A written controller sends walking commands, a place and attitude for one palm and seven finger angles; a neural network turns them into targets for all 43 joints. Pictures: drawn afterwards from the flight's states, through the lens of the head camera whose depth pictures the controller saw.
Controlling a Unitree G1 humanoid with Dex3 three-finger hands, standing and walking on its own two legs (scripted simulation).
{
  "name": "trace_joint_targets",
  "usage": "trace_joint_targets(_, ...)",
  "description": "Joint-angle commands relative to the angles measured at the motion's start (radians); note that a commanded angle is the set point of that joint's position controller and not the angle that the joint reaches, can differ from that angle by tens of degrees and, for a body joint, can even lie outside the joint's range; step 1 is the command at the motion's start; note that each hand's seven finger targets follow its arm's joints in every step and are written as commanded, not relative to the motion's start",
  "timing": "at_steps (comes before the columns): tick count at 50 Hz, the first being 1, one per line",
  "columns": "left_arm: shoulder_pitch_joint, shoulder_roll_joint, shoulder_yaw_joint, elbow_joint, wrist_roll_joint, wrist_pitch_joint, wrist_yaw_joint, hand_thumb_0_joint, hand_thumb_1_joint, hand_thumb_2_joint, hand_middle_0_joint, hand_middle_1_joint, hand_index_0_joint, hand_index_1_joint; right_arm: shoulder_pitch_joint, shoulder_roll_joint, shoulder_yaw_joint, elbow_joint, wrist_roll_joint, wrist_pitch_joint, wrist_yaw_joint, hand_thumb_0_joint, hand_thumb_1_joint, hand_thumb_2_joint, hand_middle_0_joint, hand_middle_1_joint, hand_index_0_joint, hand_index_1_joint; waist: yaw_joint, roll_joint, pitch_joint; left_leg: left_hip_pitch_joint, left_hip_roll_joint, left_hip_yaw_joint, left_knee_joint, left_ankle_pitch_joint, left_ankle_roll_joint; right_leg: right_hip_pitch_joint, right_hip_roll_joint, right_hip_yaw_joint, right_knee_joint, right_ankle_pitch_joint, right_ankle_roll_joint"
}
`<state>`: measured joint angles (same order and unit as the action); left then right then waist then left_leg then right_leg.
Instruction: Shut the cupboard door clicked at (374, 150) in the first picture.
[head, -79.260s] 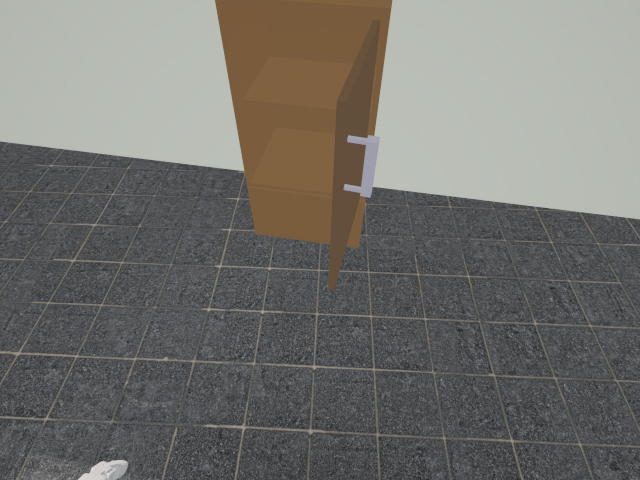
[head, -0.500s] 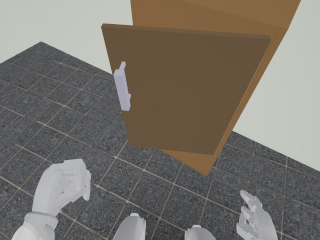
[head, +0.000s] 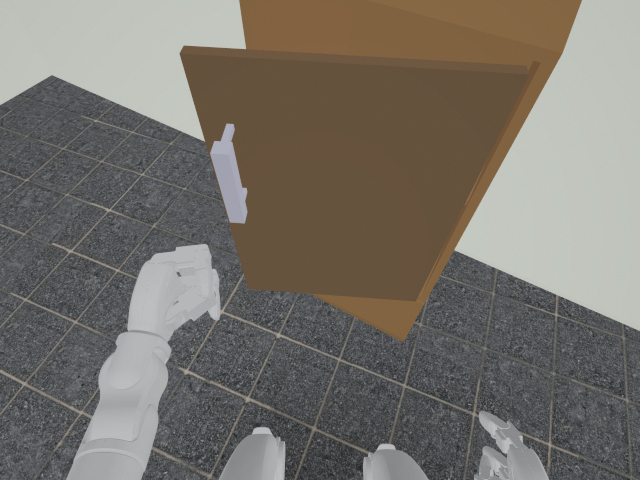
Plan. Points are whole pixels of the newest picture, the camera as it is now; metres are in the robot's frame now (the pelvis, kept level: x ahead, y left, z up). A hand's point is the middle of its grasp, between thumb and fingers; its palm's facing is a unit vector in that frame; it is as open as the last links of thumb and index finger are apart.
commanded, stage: bring the fist close to the handle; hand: left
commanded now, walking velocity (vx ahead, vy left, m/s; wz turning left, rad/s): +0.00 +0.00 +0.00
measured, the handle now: (233, 175) +0.52 +0.14 +0.05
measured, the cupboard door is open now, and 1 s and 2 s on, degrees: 25 25 11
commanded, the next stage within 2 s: push the door shut along its arc in 0.80 s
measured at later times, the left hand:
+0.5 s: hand (252, 225) +0.43 +0.10 +0.05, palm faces -0.05 -1.00 -0.04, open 3.1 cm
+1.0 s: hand (248, 232) +0.42 +0.11 +0.05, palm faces -0.07 -1.00 -0.04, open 3.1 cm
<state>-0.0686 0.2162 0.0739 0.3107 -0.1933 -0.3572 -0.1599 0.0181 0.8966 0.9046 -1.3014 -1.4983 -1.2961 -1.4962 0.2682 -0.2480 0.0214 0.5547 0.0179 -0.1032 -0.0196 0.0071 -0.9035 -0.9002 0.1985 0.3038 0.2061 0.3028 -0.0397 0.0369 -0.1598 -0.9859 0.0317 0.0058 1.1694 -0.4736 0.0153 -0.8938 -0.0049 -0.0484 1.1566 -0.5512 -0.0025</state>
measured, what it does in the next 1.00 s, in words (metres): stands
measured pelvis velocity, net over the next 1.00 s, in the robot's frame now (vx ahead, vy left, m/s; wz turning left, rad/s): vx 0.00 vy -0.01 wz -0.01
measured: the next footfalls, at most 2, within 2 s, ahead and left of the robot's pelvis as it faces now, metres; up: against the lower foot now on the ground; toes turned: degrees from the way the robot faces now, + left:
none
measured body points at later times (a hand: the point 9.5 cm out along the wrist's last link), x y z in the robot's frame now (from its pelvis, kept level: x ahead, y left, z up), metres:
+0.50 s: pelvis +0.00 -0.01 +0.00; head +0.09 -0.01 +0.44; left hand +0.42 +0.16 +0.06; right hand +0.08 -0.27 -0.12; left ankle +0.05 +0.11 -0.64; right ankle +0.01 -0.12 -0.64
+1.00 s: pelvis +0.00 -0.01 +0.00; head +0.08 -0.02 +0.44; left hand +0.41 +0.16 +0.06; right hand +0.09 -0.27 -0.12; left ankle +0.05 +0.11 -0.64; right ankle +0.01 -0.12 -0.64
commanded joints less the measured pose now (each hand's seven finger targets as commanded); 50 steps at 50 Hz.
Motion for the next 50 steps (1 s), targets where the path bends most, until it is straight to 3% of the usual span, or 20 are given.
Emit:
trace_joint_targets(1, -0.33, 0.102, 0.058, -0.143, 0.0, -0.092, 0.022, 0.0, 0.9, 0.9, -1.3, -1.5, -1.3, -1.5, -0.017, -0.136, -0.065, -0.116, 0.001, -0.034, -0.006, 0.0, -0.9, -0.9, 0.2, 0.3, 0.2, 0.3, -0.008, 0.002, -0.3, 0.304, -0.014, -0.05, -0.16, 0.189, 0.003, 0.059, 0.027, 0.01, -0.169, 0.227, -0.024)
trace_joint_targets(2, -0.334, 0.121, 0.074, -0.128, 0.003, -0.095, 0.025, 0.0, 0.9, 0.9, -1.3, -1.5, -1.3, -1.5, -0.01, -0.141, -0.067, -0.113, 0.001, -0.03, -0.006, 0.0, -0.9, -0.9, 0.2, 0.3, 0.2, 0.3, -0.003, 0.001, -0.316, 0.313, -0.012, -0.052, -0.159, 0.213, 0.001, 0.066, 0.029, 0.008, -0.163, 0.247, -0.027)
trace_joint_targets(3, -0.379, 0.087, 0.035, -0.12, 0.009, -0.1, 0.024, 0.0, 0.9, 0.9, -1.3, -1.5, -1.3, -1.5, -0.012, -0.136, -0.065, -0.109, 0.0, -0.028, -0.004, 0.0, -0.9, -0.9, 0.2, 0.3, 0.2, 0.3, -0.016, 0.01, -0.325, 0.325, -0.013, -0.051, -0.158, 0.218, 0.002, 0.058, 0.026, 0.008, -0.161, 0.256, -0.024)
trace_joint_targets(7, -0.487, 0.077, 0.028, -0.025, 0.028, -0.102, 0.046, 0.0, 0.9, 0.9, -1.3, -1.5, -1.3, -1.5, 0.012, -0.142, -0.07, -0.083, -0.002, -0.014, 0.002, 0.0, -0.9, -0.9, 0.2, 0.3, 0.2, 0.3, -0.027, 0.02, -0.324, 0.344, -0.011, -0.059, -0.158, 0.229, -0.002, 0.032, 0.028, 0.004, -0.16, 0.261, -0.026)
trace_joint_targets(14, -0.655, 0.098, 0.08, 0.158, 0.046, -0.121, 0.082, 0.0, 0.9, 0.9, -1.3, -1.5, -1.3, -1.5, 0.038, -0.138, -0.072, -0.054, -0.009, 0.02, 0.012, 0.0, -0.9, -0.9, 0.2, 0.3, 0.2, 0.3, -0.04, -0.041, -0.327, 0.291, -0.017, -0.041, -0.146, 0.217, 0.001, 0.053, 0.028, 0.018, -0.168, 0.286, -0.017)
trace_joint_targets(17, -0.747, 0.138, 0.112, 0.199, 0.061, -0.148, 0.09, 0.0, 0.9, 0.9, -1.3, -1.5, -1.3, -1.5, 0.055, -0.14, -0.076, -0.044, -0.014, 0.027, 0.012, 0.0, -0.9, -0.9, 0.2, 0.3, 0.2, 0.3, -0.042, -0.029, -0.374, 0.278, -0.02, -0.035, -0.128, 0.232, 0.005, 0.072, 0.029, 0.031, -0.155, 0.314, -0.017)
trace_joint_targets(20, -0.842, 0.114, 0.093, 0.286, 0.072, -0.164, 0.09, 0.0, 0.9, 0.9, -1.3, -1.5, -1.3, -1.5, 0.069, -0.137, -0.077, -0.022, -0.016, 0.033, 0.019, 0.0, -0.9, -0.9, 0.2, 0.3, 0.2, 0.3, -0.065, -0.001, -0.359, 0.288, -0.017, -0.037, -0.124, 0.22, 0.001, 0.022, 0.029, 0.029, -0.157, 0.297, -0.017)
trace_joint_targets(21, -0.82, 0.108, 0.1, 0.303, 0.07, -0.167, 0.089, 0.0, 0.9, 0.9, -1.3, -1.5, -1.3, -1.5, 0.077, -0.139, -0.081, -0.025, -0.018, 0.036, 0.022, 0.0, -0.9, -0.9, 0.2, 0.3, 0.2, 0.3, -0.059, -0.019, -0.374, 0.284, -0.02, -0.033, -0.123, 0.223, 0.003, 0.038, 0.03, 0.032, -0.161, 0.303, -0.015)
trace_joint_targets(22, -0.787, 0.148, 0.139, 0.313, 0.069, -0.171, 0.088, 0.0, 0.9, 0.9, -1.3, -1.5, -1.3, -1.5, 0.085, -0.146, -0.083, -0.03, -0.02, 0.039, 0.023, 0.0, -0.9, -0.9, 0.2, 0.3, 0.2, 0.3, -0.038, -0.024, -0.409, 0.282, -0.021, -0.033, -0.122, 0.244, 0.004, 0.065, 0.032, 0.032, -0.152, 0.324, -0.018)
trace_joint_targets(23, -0.749, 0.134, 0.131, 0.318, 0.067, -0.17, 0.081, 0.0, 0.9, 0.9, -1.3, -1.5, -1.3, -1.5, 0.083, -0.142, -0.083, -0.037, -0.018, 0.044, 0.026, 0.0, -0.9, -0.9, 0.2, 0.3, 0.2, 0.3, -0.032, -0.021, -0.42, 0.283, -0.023, -0.024, -0.126, 0.261, 0.004, 0.086, 0.029, 0.035, -0.152, 0.351, -0.017)
trace_joint_targets(27, -0.724, 0.179, 0.173, 0.333, 0.059, -0.167, 0.064, 0.0, 0.9, 0.9, -1.3, -1.5, -1.3, -1.5, 0.095, -0.142, -0.083, -0.048, -0.015, 0.065, 0.028, 0.0, -0.9, -0.9, 0.2, 0.3, 0.2, 0.3, -0.026, -0.067, -0.386, 0.22, -0.027, -0.006, -0.13, 0.242, 0.013, 0.138, 0.03, 0.051, -0.169, 0.367, -0.011)
trace_joint_targets(28, -0.736, 0.156, 0.153, 0.315, 0.056, -0.17, 0.059, 0.0, 0.9, 0.9, -1.3, -1.5, -1.3, -1.5, 0.09, -0.138, -0.082, -0.05, -0.014, 0.068, 0.028, 0.0, -0.9, -0.9, 0.2, 0.3, 0.2, 0.3, -0.033, -0.064, -0.386, 0.213, -0.028, 0.001, -0.132, 0.229, 0.014, 0.141, 0.026, 0.056, -0.175, 0.363, -0.006)
trace_joint_targets(29, -0.767, 0.183, 0.173, 0.299, 0.054, -0.181, 0.059, 0.0, 0.9, 0.9, -1.3, -1.5, -1.3, -1.5, 0.092, -0.138, -0.084, -0.045, -0.013, 0.071, 0.026, 0.0, -0.9, -0.9, 0.2, 0.3, 0.2, 0.3, -0.034, -0.067, -0.384, 0.209, -0.027, 0.001, -0.129, 0.222, 0.015, 0.145, 0.024, 0.064, -0.179, 0.36, -0.005)
trace_joint_targets(35, -0.828, 0.176, 0.151, 0.287, 0.048, -0.22, 0.045, 0.0, 0.9, 0.9, -1.3, -1.5, -1.3, -1.5, 0.09, -0.137, -0.086, -0.024, -0.011, 0.064, 0.016, 0.0, -0.9, -0.9, 0.2, 0.3, 0.2, 0.3, -0.054, -0.046, -0.373, 0.216, -0.026, -0.002, -0.124, 0.178, 0.016, 0.115, 0.024, 0.072, -0.188, 0.305, -0.004)
trace_joint_targets(37, -0.835, 0.148, 0.128, 0.306, 0.048, -0.22, 0.037, 0.0, 0.9, 0.9, -1.3, -1.5, -1.3, -1.5, 0.093, -0.139, -0.088, -0.021, -0.009, 0.06, 0.014, 0.0, -0.9, -0.9, 0.2, 0.3, 0.2, 0.3, -0.063, -0.032, -0.356, 0.239, -0.025, -0.007, -0.126, 0.175, 0.017, 0.083, 0.028, 0.063, -0.192, 0.292, -0.006)
trace_joint_targets(42, -0.807, 0.158, 0.138, 0.305, 0.04, -0.213, 0.027, 0.0, 0.9, 0.9, -1.3, -1.5, -1.3, -1.5, 0.093, -0.145, -0.09, -0.018, -0.009, 0.057, 0.015, 0.0, -0.9, -0.9, 0.2, 0.3, 0.2, 0.3, -0.045, 0.007, -0.41, 0.286, -0.024, -0.015, -0.129, 0.218, 0.013, 0.083, 0.029, 0.051, -0.175, 0.324, -0.013)
trace_joint_targets(46, -0.785, 0.142, 0.128, 0.321, 0.044, -0.201, 0.03, 0.0, 0.9, 0.9, -1.3, -1.5, -1.3, -1.5, 0.086, -0.141, -0.088, -0.027, -0.007, 0.065, 0.021, 0.0, -0.9, -0.9, 0.2, 0.3, 0.2, 0.3, -0.045, -0.037, -0.371, 0.266, -0.022, -0.015, -0.136, 0.206, 0.011, 0.079, 0.029, 0.048, -0.18, 0.316, -0.009)
trace_joint_targets(47, -0.81, 0.15, 0.123, 0.322, 0.049, -0.2, 0.029, 0.0, 0.9, 0.9, -1.3, -1.5, -1.3, -1.5, 0.086, -0.145, -0.086, -0.029, -0.008, 0.064, 0.019, 0.0, -0.9, -0.9, 0.2, 0.3, 0.2, 0.3, -0.051, -0.012, -0.362, 0.267, -0.023, -0.017, -0.133, 0.201, 0.013, 0.063, 0.031, 0.047, -0.179, 0.307, -0.012)
trace_joint_targets(48, -0.861, 0.152, 0.122, 0.353, 0.05, -0.197, 0.028, 0.0, 0.9, 0.9, -1.3, -1.5, -1.3, -1.5, 0.084, -0.144, -0.083, -0.019, -0.007, 0.066, 0.017, 0.0, -0.9, -0.9, 0.2, 0.3, 0.2, 0.3, -0.07, -0.045, -0.335, 0.245, -0.022, -0.019, -0.129, 0.17, 0.015, 0.051, 0.028, 0.049, -0.186, 0.281, -0.007)
trace_joint_targets(50, -0.949, 0.203, 0.15, 0.392, 0.058, -0.205, 0.023, 0.0, 0.9, 0.9, -1.3, -1.5, -1.3, -1.5, 0.085, -0.146, -0.08, -0.012, -0.007, 0.067, 0.01, 0.0, -0.9, -0.9, 0.2, 0.3, 0.2, 0.3, -0.08, -0.061, -0.315, 0.203, -0.025, -0.018, -0.121, 0.133, 0.018, 0.054, 0.026, 0.065, -0.191, 0.245, -0.005)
